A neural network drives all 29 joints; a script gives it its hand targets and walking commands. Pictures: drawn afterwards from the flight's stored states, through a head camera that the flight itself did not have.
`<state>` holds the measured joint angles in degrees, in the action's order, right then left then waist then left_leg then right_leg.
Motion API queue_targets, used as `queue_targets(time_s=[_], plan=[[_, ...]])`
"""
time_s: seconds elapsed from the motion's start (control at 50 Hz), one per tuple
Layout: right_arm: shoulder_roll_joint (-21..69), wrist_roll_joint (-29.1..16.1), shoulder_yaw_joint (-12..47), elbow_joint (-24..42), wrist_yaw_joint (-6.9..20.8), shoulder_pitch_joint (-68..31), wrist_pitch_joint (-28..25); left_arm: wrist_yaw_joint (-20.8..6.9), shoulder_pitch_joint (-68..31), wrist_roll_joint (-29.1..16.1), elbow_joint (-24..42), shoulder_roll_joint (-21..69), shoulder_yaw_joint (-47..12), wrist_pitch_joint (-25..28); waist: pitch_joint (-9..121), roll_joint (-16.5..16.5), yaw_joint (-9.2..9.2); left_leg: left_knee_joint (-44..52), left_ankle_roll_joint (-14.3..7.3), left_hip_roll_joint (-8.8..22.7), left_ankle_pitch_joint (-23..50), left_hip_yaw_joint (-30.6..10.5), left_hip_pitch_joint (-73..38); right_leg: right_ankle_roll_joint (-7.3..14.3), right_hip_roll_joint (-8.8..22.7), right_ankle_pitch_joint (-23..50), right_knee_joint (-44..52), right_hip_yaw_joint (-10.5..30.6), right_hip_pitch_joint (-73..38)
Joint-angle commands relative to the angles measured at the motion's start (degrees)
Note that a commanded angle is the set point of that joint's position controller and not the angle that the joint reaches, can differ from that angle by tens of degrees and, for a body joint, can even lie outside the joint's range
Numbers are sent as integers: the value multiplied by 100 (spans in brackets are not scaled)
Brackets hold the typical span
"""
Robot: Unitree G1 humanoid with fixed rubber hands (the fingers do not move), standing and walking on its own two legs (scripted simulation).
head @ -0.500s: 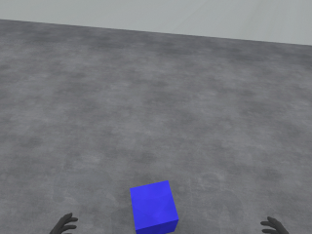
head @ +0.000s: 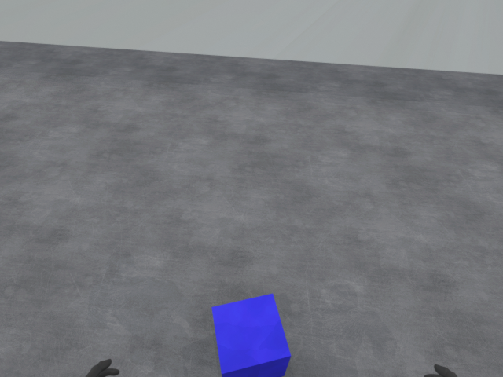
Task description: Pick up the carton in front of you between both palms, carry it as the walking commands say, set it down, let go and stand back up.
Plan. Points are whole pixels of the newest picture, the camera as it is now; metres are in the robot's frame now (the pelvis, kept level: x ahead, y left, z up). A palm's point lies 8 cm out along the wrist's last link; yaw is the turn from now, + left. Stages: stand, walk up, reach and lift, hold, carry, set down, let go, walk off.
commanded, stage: stand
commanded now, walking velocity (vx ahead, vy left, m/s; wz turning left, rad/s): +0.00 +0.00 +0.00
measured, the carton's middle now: (249, 342) +0.38 +0.04 -0.65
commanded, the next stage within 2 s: none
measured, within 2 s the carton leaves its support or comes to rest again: neither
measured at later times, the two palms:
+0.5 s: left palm out of the picture +0.07 +0.30 -0.11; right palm out of the picture +0.08 -0.31 -0.09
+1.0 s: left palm out of the picture +0.07 +0.31 -0.11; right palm out of the picture +0.07 -0.32 -0.09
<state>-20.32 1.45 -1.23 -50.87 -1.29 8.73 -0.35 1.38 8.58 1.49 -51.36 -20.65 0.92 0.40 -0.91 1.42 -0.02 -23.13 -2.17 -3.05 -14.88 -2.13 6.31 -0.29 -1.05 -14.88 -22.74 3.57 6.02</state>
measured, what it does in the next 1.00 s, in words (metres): stands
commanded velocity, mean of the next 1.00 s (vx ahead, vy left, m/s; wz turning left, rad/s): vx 0.00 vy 0.00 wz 0.00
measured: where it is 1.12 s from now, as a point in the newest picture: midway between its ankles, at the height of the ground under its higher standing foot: outside the picture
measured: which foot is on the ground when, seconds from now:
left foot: down 0.00-1.00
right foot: down 0.00-1.00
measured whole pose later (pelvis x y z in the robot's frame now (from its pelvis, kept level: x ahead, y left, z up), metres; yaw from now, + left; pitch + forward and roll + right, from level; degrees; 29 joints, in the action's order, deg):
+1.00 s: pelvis -0.02 +0.00 +0.01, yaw +0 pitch -2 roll +0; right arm -22.2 0.7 0.1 -59.4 -0.7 6.5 -1.0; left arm 0.7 7.3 0.9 -59.4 -22.7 -0.3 1.0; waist -1.7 1.0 0.2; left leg -18.9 -1.8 -2.6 -10.9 -2.3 5.6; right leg 0.0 -1.3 -10.7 -18.2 3.5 5.2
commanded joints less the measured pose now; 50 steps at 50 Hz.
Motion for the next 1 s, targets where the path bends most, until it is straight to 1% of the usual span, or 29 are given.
queue_targets(time_s=[0.0,0.2,0.38,0.98], plan=[[-970,-7,-190,202,-17,-210,-73,14,-199,-8,205,-854,164,72,191,-131,-2,378,90,803,1577,-639,31,127,610,1433,250,480,-59],[-1044,-28,-138,-98,5,-294,-90,-8,-224,-21,-96,-945,117,88,85,-131,5,578,75,835,1172,-674,54,132,641,1165,456,545,-35],[-1095,-46,-104,-300,21,-345,-100,-23,-233,-31,-289,-1015,79,102,58,-131,11,673,66,862,1004,-698,56,141,660,1052,557,578,-12],[-1205,-83,-47,-616,38,-423,-123,-48,-302,-64,-580,-1143,45,113,102,-141,21,719,39,909,1173,-720,-33,183,719,1166,668,573,-41]])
